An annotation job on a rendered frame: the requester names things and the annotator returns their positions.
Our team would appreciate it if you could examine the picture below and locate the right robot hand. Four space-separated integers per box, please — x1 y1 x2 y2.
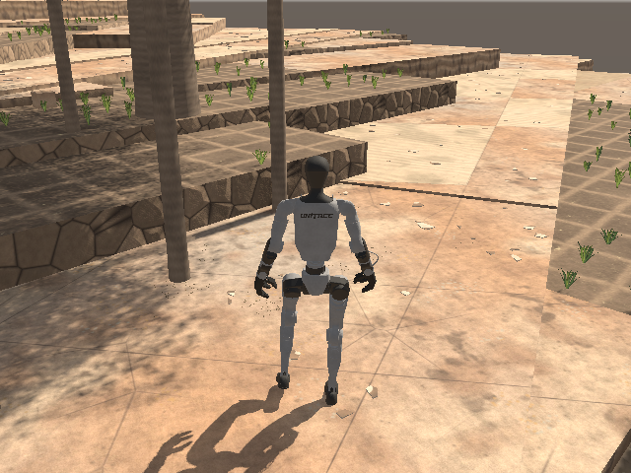
353 272 377 293

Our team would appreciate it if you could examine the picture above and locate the left robot hand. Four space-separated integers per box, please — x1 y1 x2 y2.
254 276 277 299

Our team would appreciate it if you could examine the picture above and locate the right robot thigh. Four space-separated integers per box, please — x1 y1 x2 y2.
326 275 350 346

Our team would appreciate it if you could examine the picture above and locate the right robot upper arm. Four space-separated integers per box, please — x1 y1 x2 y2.
337 199 366 253

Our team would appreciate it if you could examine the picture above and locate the robot thigh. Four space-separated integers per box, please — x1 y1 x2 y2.
282 273 303 326
326 275 350 346

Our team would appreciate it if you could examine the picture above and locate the robot left forearm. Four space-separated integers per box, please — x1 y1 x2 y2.
256 238 277 280

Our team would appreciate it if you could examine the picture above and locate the left robot upper arm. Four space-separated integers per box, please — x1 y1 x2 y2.
267 198 296 253

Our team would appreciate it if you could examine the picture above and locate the left robot thigh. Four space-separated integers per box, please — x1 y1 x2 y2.
282 273 303 326

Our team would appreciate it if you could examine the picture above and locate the robot right forearm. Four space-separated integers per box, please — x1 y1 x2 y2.
355 238 374 276

